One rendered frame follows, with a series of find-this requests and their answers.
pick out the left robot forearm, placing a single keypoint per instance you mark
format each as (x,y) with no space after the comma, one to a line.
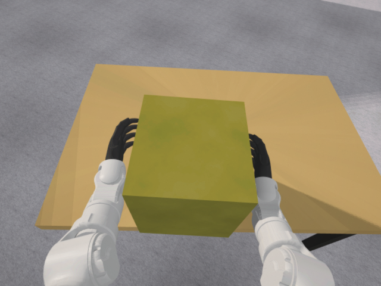
(104,208)

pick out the right robot forearm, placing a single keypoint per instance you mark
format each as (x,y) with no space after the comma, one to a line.
(270,226)

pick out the right robot hand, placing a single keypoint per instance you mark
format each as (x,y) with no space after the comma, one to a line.
(260,159)

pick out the left robot hand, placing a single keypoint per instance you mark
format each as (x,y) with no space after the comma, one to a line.
(118,145)

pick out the carton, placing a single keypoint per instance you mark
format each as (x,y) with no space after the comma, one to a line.
(190,170)

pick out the table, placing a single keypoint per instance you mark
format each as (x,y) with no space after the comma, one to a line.
(328,183)

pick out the robot left upper arm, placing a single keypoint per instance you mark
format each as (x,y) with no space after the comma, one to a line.
(89,260)

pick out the robot right upper arm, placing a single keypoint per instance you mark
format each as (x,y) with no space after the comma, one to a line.
(287,267)

